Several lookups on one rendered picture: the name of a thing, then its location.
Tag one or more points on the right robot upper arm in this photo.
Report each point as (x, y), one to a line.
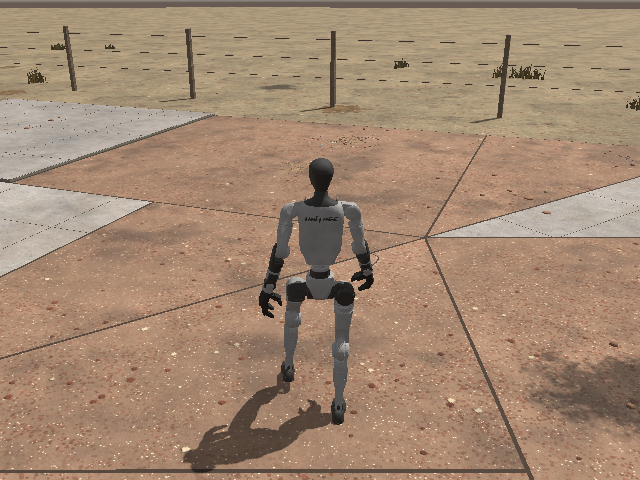
(352, 212)

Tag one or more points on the left robot upper arm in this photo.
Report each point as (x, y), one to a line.
(288, 212)

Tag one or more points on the robot right thigh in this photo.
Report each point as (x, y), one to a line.
(343, 308)

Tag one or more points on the right robot hand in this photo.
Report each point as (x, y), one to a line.
(359, 276)

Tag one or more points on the left robot forearm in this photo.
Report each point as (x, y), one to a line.
(273, 272)

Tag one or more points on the robot head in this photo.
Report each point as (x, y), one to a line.
(320, 173)

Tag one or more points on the right robot forearm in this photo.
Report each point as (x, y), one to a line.
(365, 261)

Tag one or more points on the left robot hand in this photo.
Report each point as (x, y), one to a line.
(263, 302)

